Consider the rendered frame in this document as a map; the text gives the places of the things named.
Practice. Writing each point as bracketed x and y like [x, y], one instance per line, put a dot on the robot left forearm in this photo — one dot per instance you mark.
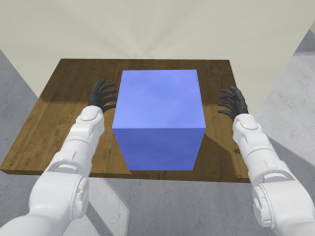
[76, 154]

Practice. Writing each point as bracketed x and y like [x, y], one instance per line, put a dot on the robot right forearm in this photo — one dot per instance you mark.
[262, 161]

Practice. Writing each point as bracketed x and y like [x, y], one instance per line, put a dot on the table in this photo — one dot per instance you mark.
[68, 92]

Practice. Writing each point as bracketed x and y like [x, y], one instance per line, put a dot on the robot right hand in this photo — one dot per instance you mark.
[237, 106]

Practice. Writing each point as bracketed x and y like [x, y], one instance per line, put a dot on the robot left hand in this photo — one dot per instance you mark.
[98, 94]

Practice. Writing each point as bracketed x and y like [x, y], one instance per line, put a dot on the right robot upper arm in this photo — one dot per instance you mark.
[284, 207]

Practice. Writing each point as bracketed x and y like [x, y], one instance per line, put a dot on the carton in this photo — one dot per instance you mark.
[159, 120]

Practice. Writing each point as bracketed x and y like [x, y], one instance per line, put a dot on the left robot upper arm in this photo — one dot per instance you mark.
[58, 199]

